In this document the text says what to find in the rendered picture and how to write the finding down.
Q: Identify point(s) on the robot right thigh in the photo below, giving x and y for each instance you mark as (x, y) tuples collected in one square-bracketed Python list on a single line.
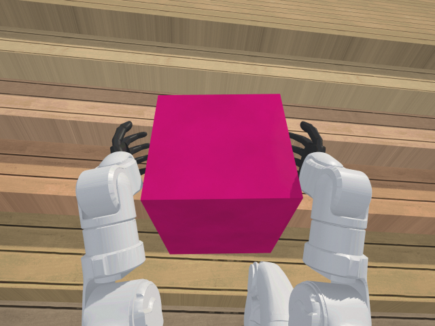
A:
[(269, 283)]

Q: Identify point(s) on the right robot hand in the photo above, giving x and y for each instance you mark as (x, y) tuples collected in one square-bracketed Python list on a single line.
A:
[(316, 145)]

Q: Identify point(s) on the robot right upper arm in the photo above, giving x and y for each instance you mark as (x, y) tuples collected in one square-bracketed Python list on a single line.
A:
[(315, 303)]

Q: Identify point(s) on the left robot forearm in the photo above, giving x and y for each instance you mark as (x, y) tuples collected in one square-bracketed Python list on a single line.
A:
[(107, 211)]

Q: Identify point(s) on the robot left upper arm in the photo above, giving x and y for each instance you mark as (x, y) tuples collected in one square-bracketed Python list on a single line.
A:
[(128, 303)]

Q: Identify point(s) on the right robot forearm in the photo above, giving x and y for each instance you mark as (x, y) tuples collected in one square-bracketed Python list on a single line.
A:
[(341, 199)]

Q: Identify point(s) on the robot right shin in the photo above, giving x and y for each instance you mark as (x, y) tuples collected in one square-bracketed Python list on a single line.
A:
[(252, 311)]

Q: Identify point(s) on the carton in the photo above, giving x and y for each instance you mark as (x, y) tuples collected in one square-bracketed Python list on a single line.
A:
[(220, 175)]

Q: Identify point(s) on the left robot hand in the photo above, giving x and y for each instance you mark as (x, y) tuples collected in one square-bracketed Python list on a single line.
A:
[(121, 143)]

